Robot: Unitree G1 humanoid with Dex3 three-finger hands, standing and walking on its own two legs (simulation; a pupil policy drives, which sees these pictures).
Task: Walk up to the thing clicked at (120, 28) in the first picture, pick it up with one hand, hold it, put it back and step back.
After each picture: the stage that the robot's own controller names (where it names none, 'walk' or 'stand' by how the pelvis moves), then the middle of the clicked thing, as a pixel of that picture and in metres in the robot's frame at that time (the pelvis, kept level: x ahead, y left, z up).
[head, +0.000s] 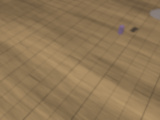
stand; (121, 29) +1.74 -0.59 -0.72
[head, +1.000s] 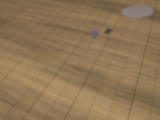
walk; (94, 33) +1.70 -0.11 -0.70
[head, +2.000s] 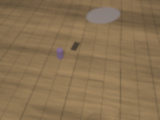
walk; (60, 53) +1.18 +0.23 -0.71
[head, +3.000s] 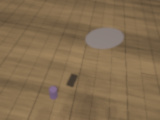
walk; (53, 92) +0.72 +0.19 -0.69
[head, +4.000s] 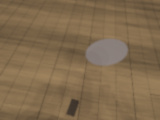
walk; out of the picture +0.43 +0.15 -0.70
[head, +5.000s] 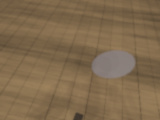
stand; out of the picture +0.37 +0.16 -0.72
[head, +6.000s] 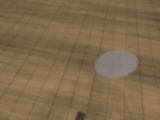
stand; out of the picture +0.39 +0.15 -0.73
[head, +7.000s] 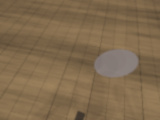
stand; out of the picture +0.38 +0.16 -0.73
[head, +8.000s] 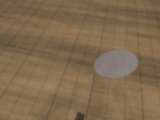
stand; out of the picture +0.37 +0.17 -0.73
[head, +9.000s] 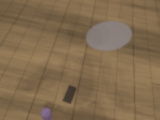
go down; (46, 114) +0.41 +0.17 -0.66
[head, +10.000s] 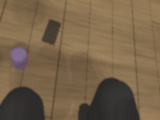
go down; (19, 59) +0.48 +0.17 -0.30
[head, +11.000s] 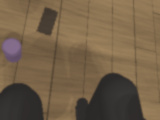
close in; (12, 51) +0.48 +0.18 -0.28
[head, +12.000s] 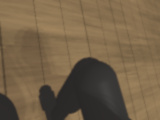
close; out of the picture +0.48 +0.22 -0.24
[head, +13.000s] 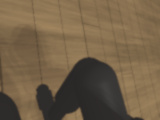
close; out of the picture +0.47 +0.22 -0.24
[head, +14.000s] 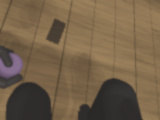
lift; (9, 69) +0.37 +0.21 -0.12
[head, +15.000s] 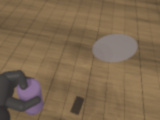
hold; (31, 97) +0.31 +0.16 +0.01
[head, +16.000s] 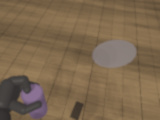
hold; (35, 102) +0.31 +0.15 -0.01
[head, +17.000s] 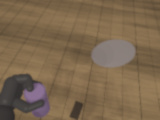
hold; (38, 101) +0.31 +0.15 -0.02
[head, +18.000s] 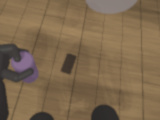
crouch; (26, 68) +0.42 +0.16 -0.08
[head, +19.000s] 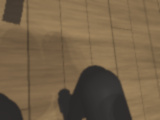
lower; out of the picture +0.51 +0.20 -0.17
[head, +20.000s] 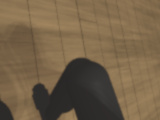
lower; out of the picture +0.47 +0.24 -0.25
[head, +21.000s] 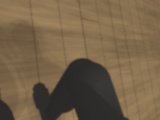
lower; out of the picture +0.47 +0.24 -0.26
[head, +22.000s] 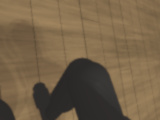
lower; out of the picture +0.47 +0.24 -0.26
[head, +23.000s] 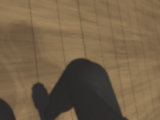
lower; out of the picture +0.47 +0.23 -0.26
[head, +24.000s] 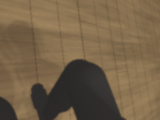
open; out of the picture +0.47 +0.22 -0.27
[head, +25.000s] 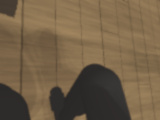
stand; out of the picture +0.47 +0.21 -0.26
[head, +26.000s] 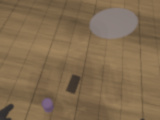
stand; (47, 105) +0.43 +0.15 -0.58
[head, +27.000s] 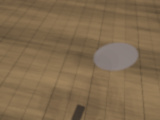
stand; out of the picture +0.40 +0.15 -0.67
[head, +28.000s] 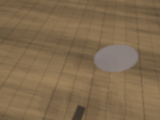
stand; out of the picture +0.41 +0.15 -0.67
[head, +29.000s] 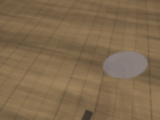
stand; out of the picture +0.42 +0.14 -0.72
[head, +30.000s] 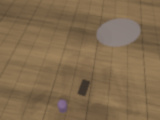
walk; (62, 106) +0.47 +0.10 -0.70
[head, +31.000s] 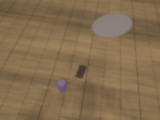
walk; (61, 86) +0.69 +0.13 -0.69
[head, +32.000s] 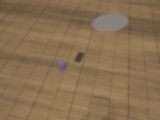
stand; (61, 66) +1.00 +0.22 -0.70
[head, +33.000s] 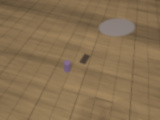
stand; (67, 66) +1.03 +0.12 -0.72
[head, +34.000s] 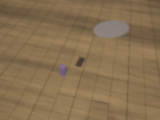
stand; (62, 70) +1.02 +0.15 -0.73
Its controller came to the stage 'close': yes
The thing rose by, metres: 0.71
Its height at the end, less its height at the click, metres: +0.00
